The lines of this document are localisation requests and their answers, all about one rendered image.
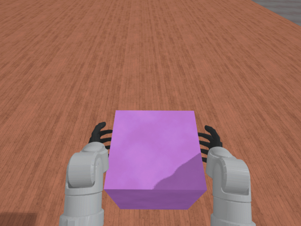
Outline carton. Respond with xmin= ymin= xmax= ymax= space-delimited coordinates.
xmin=104 ymin=110 xmax=207 ymax=210

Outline right robot hand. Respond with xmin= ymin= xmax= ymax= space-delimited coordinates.
xmin=198 ymin=125 xmax=222 ymax=162

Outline robot left forearm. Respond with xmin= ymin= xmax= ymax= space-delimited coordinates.
xmin=59 ymin=142 xmax=109 ymax=226

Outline left robot hand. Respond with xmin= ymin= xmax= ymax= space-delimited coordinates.
xmin=89 ymin=122 xmax=113 ymax=156

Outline robot right forearm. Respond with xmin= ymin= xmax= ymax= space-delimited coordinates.
xmin=206 ymin=146 xmax=256 ymax=226

